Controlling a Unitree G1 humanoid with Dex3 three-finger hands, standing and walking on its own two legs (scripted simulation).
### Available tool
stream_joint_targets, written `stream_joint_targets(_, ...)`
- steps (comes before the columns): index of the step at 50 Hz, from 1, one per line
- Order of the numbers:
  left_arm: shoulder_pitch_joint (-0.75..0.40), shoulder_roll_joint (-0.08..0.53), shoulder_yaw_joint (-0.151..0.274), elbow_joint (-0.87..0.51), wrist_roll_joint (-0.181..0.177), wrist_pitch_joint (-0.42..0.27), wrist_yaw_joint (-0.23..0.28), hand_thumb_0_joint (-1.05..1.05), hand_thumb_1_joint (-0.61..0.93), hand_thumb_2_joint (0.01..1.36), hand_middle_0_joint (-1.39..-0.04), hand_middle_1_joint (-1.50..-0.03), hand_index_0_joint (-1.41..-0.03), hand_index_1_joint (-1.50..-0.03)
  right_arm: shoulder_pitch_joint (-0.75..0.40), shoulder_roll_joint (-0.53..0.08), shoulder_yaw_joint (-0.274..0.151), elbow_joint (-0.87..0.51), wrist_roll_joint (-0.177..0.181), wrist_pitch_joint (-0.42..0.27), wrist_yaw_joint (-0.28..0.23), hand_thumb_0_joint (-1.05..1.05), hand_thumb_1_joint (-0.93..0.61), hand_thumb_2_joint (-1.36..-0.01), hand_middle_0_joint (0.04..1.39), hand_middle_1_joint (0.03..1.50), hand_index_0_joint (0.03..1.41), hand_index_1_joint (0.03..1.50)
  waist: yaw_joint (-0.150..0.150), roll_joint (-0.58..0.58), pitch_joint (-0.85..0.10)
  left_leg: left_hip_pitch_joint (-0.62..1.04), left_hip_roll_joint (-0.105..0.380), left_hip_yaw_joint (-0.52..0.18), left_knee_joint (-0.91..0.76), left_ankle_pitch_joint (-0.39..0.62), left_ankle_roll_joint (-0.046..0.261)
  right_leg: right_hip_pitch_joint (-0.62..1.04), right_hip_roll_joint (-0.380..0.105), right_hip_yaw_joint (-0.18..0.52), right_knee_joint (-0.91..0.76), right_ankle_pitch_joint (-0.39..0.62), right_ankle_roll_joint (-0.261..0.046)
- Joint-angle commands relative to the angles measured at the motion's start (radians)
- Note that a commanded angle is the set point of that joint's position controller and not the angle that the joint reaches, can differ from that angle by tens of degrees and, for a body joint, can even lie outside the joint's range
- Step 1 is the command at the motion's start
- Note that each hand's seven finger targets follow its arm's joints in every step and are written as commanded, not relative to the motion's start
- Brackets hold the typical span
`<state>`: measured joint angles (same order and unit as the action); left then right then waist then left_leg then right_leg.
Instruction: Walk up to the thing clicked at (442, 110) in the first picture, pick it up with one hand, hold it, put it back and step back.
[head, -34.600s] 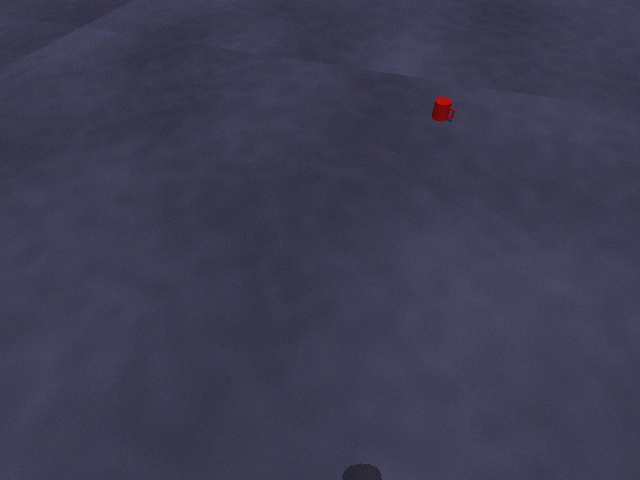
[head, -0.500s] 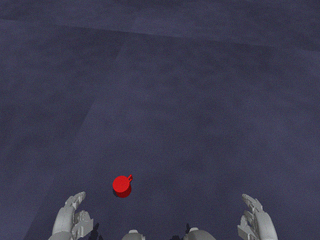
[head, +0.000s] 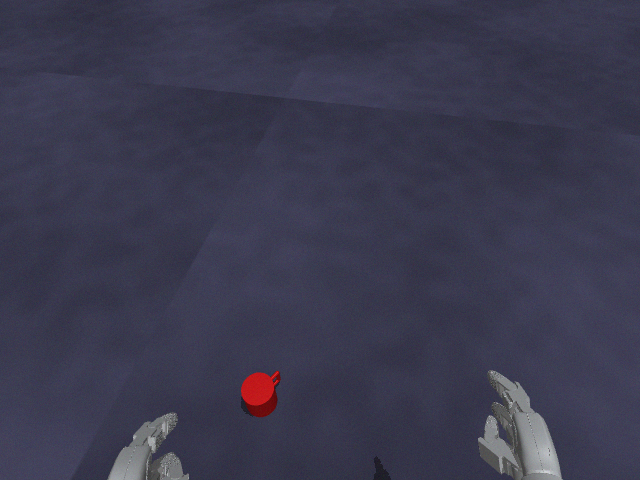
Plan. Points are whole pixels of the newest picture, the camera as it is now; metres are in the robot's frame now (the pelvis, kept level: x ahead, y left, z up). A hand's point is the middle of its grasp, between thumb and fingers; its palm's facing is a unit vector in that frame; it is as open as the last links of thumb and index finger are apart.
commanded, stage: home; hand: left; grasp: from above
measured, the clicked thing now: (264, 390) +0.49 +0.17 -0.67
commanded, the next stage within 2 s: stand in 1.64 s
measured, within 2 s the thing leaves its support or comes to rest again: neither
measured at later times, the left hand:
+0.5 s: hand out of the picture +0.16 +0.18 -0.05, palm faces +0.03 -0.98 -0.20, open 7.4 cm
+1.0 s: hand (187, 478) +0.16 +0.18 -0.05, palm faces +0.03 -0.98 -0.20, open 7.4 cm
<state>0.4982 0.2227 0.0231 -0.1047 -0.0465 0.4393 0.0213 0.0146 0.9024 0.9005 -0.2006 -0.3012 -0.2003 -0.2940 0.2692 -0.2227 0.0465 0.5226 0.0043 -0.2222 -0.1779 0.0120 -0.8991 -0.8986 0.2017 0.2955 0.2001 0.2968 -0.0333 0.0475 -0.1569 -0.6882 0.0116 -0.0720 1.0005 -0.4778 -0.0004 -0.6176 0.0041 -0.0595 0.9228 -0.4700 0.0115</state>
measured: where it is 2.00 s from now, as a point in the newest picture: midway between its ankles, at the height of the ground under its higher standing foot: outside the picture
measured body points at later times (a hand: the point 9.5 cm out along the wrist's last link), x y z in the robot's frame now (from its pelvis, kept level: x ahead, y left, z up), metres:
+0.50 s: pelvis +0.00 +0.00 +0.00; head +0.01 +0.00 +0.45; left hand +0.16 +0.23 -0.03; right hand +0.15 -0.24 -0.07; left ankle +0.01 +0.11 -0.68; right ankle +0.00 -0.13 -0.68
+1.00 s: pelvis +0.00 +0.00 +0.00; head +0.02 +0.00 +0.45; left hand +0.16 +0.23 -0.03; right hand +0.16 -0.25 -0.07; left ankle +0.01 +0.11 -0.68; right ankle +0.00 -0.13 -0.68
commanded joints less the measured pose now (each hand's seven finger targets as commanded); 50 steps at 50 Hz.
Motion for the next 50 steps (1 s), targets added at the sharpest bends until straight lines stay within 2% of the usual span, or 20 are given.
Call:
stream_joint_targets(1,-0.032,0.112,0.067,-0.206,0.009,-0.041,0.012,0.000,0.900,0.900,-0.200,-0.299,-0.200,-0.299,-0.058,-0.117,-0.059,-0.152,0.003,-0.062,-0.016,0.000,-0.900,-0.900,0.200,0.300,0.200,0.300,-0.005,0.014,-0.064,0.115,-0.015,0.020,-0.177,0.195,0.016,0.023,0.024,-0.011,-0.146,0.182,-0.015)
stream_joint_targets(5,-0.026,0.101,0.063,-0.198,0.001,-0.038,0.010,0.000,0.900,0.900,-0.200,-0.299,-0.200,-0.299,-0.055,-0.118,-0.057,-0.150,0.003,-0.066,-0.015,0.000,-0.900,-0.900,0.200,0.300,0.200,0.300,-0.009,0.008,-0.067,0.111,-0.012,0.014,-0.184,0.167,0.016,0.023,0.027,-0.012,-0.145,0.158,-0.016)
stream_joint_targets(8,-0.014,0.101,0.062,-0.194,0.004,-0.039,0.012,0.000,0.900,0.900,-0.200,-0.299,-0.200,-0.299,-0.054,-0.118,-0.060,-0.149,0.003,-0.067,-0.015,0.000,-0.900,-0.900,0.200,0.300,0.200,0.300,-0.004,0.001,-0.078,0.110,-0.011,0.010,-0.182,0.189,0.014,0.025,0.029,-0.015,-0.139,0.173,-0.017)
stream_joint_targets(14,-0.031,0.099,0.063,-0.193,-0.004,-0.038,0.007,0.000,0.900,0.900,-0.200,-0.299,-0.200,-0.299,-0.049,-0.120,-0.059,-0.149,0.004,-0.072,-0.016,0.000,-0.900,-0.900,0.200,0.300,0.200,0.300,-0.008,-0.013,-0.053,0.093,-0.009,0.006,-0.187,0.137,0.017,0.014,0.028,-0.012,-0.148,0.133,-0.014)
stream_joint_targets(16,-0.024,0.107,0.073,-0.195,-0.001,-0.040,0.007,0.000,0.900,0.900,-0.200,-0.299,-0.200,-0.299,-0.052,-0.119,-0.061,-0.147,0.004,-0.073,-0.017,0.000,-0.900,-0.900,0.200,0.300,0.200,0.300,-0.001,0.018,-0.057,0.096,-0.007,0.007,-0.190,0.141,0.012,0.009,0.028,-0.012,-0.141,0.133,-0.017)
stream_joint_targets(21,-0.031,0.100,0.060,-0.201,-0.001,-0.041,0.005,0.000,0.900,0.900,-0.200,-0.299,-0.200,-0.299,-0.044,-0.118,-0.061,-0.143,0.003,-0.077,-0.019,0.000,-0.900,-0.900,0.200,0.300,0.200,0.300,-0.012,0.000,-0.071,0.105,-0.007,0.013,-0.176,0.179,0.014,0.015,0.029,-0.009,-0.136,0.161,-0.017)
stream_joint_targets(22,-0.024,0.105,0.065,-0.199,-0.001,-0.040,0.006,0.000,0.900,0.900,-0.200,-0.299,-0.200,-0.299,-0.044,-0.118,-0.062,-0.142,0.005,-0.076,-0.019,0.000,-0.900,-0.900,0.200,0.300,0.200,0.300,-0.007,0.009,-0.076,0.106,-0.008,0.015,-0.173,0.185,0.014,0.017,0.027,-0.009,-0.137,0.167,-0.017)
stream_joint_targets(26,-0.028,0.106,0.069,-0.200,0.001,-0.038,0.006,0.000,0.900,0.900,-0.200,-0.299,-0.200,-0.299,-0.047,-0.116,-0.062,-0.140,0.003,-0.079,-0.021,0.000,-0.900,-0.900,0.200,0.300,0.200,0.300,-0.006,0.004,-0.075,0.102,-0.010,0.020,-0.172,0.169,0.015,0.015,0.025,-0.005,-0.143,0.156,-0.014)
stream_joint_targets(27,-0.031,0.106,0.069,-0.194,0.004,-0.038,0.006,0.000,0.900,0.900,-0.200,-0.299,-0.200,-0.299,-0.049,-0.116,-0.061,-0.141,0.003,-0.079,-0.021,0.000,-0.900,-0.900,0.200,0.300,0.200,0.300,-0.004,0.002,-0.051,0.092,-0.008,0.019,-0.178,0.151,0.014,0.005,0.026,-0.008,-0.144,0.139,-0.015)
stream_joint_targets(31,-0.034,0.118,0.073,-0.228,0.002,-0.039,0.007,0.000,0.900,0.900,-0.200,-0.299,-0.200,-0.299,-0.044,-0.117,-0.064,-0.139,0.004,-0.080,-0.021,0.000,-0.900,-0.900,0.200,0.300,0.200,0.300,-0.005,0.004,-0.091,0.109,-0.011,0.025,-0.162,0.194,0.015,0.023,0.024,-0.003,-0.139,0.177,-0.015)
stream_joint_targets(32,-0.018,0.104,0.061,-0.193,0.001,-0.035,0.005,0.000,0.900,0.900,-0.200,-0.300,-0.200,-0.299,-0.044,-0.118,-0.062,-0.136,0.004,-0.078,-0.022,0.000,-0.900,-0.900,0.200,0.299,0.200,0.299,-0.008,-0.008,-0.076,0.109,-0.010,0.022,-0.162,0.208,0.016,0.023,0.025,-0.005,-0.139,0.188,-0.014)
stream_joint_targets(36,-0.037,0.116,0.068,-0.220,0.007,-0.038,0.007,0.000,0.900,0.900,-0.200,-0.299,-0.200,-0.299,-0.045,-0.116,-0.064,-0.135,0.002,-0.077,-0.022,0.000,-0.900,-0.900,0.200,0.300,0.200,0.300,-0.005,0.015,-0.066,0.107,-0.009,0.021,-0.173,0.181,0.013,0.010,0.026,-0.005,-0.136,0.163,-0.016)
stream_joint_targets(38,-0.019,0.097,0.055,-0.192,0.003,-0.034,0.004,0.000,0.900,0.900,-0.200,-0.299,-0.200,-0.299,-0.047,-0.117,-0.062,-0.138,0.002,-0.078,-0.020,0.000,-0.900,-0.900,0.200,0.300,0.200,0.300,-0.007,-0.004,-0.060,0.097,-0.009,0.015,-0.173,0.179,0.014,0.012,0.027,-0.007,-0.135,0.163,-0.015)
stream_joint_targets(41,-0.028,0.115,0.071,-0.214,0.002,-0.037,0.006,0.000,0.900,0.900,-0.200,-0.299,-0.200,-0.299,-0.048,-0.117,-0.064,-0.138,0.004,-0.077,-0.021,0.000,-0.900,-0.900,0.200,0.299,0.200,0.299,-0.001,0.005,-0.081,0.108,-0.009,0.018,-0.167,0.199,0.013,0.021,0.025,-0.006,-0.134,0.179,-0.016)
stream_joint_targets(44,-0.009,0.095,0.057,-0.185,0.000,-0.032,0.004,0.000,0.900,0.900,-0.200,-0.299,-0.200,-0.299,-0.048,-0.115,-0.062,-0.141,0.003,-0.077,-0.022,0.000,-0.900,-0.900,0.200,0.299,0.200,0.299,-0.010,-0.012,-0.066,0.102,-0.011,0.025,-0.156,0.204,0.017,0.017,0.024,-0.003,-0.140,0.190,-0.012)
stream_joint_targets(45,-0.044,0.118,0.072,-0.231,-0.003,-0.037,0.007,0.000,0.900,0.900,-0.200,-0.299,-0.200,-0.299,-0.043,-0.116,-0.063,-0.140,0.005,-0.076,-0.022,0.000,-0.900,-0.900,0.200,0.299,0.200,0.299,-0.008,-0.010,-0.086,0.107,-0.012,0.025,-0.152,0.207,0.019,0.023,0.023,-0.001,-0.140,0.195,-0.011)
stream_joint_targets(47,-0.030,0.123,0.076,-0.231,0.002,-0.039,0.008,0.000,0.900,0.900,-0.200,-0.300,-0.200,-0.299,-0.042,-0.116,-0.066,-0.138,0.004,-0.075,-0.022,0.000,-0.900,-0.900,0.200,0.299,0.200,0.299,-0.007,-0.004,-0.093,0.111,-0.013,0.029,-0.148,0.219,0.017,0.024,0.022,0.002,-0.136,0.205,-0.012)
stream_joint_targets(48,-0.002,0.097,0.057,-0.195,0.003,-0.036,0.006,0.000,0.900,0.900,-0.200,-0.300,-0.200,-0.299,-0.041,-0.115,-0.065,-0.140,0.003,-0.074,-0.021,0.000,-0.901,-0.900,0.200,0.299,0.200,0.299,-0.008,-0.003,-0.097,0.115,-0.012,0.026,-0.149,0.233,0.015,0.029,0.022,0.000,-0.131,0.215,-0.013)
stream_joint_targets(49,-0.032,0.120,0.072,-0.238,0.001,-0.039,0.009,0.000,0.900,0.900,-0.200,-0.300,-0.200,-0.299,-0.039,-0.117,-0.066,-0.136,0.004,-0.072,-0.022,0.000,-0.900,-0.900,0.200,0.299,0.200,0.299,-0.003,0.004,-0.090,0.114,-0.011,0.027,-0.149,0.237,0.015,0.025,0.023,-0.002,-0.130,0.218,-0.014)
stream_joint_targets(50,-0.014,0.114,0.068,-0.223,0.004,-0.039,0.011,0.000,0.900,0.900,-0.200,-0.300,-0.200,-0.299,-0.041,-0.115,-0.065,-0.137,0.002,-0.070,-0.023,0.000,-0.901,-0.900,0.200,0.299,0.200,0.299,-0.005,-0.004,-0.096,0.113,-0.011,0.025,-0.147,0.243,0.015,0.029,0.023,-0.003,-0.129,0.224,-0.013)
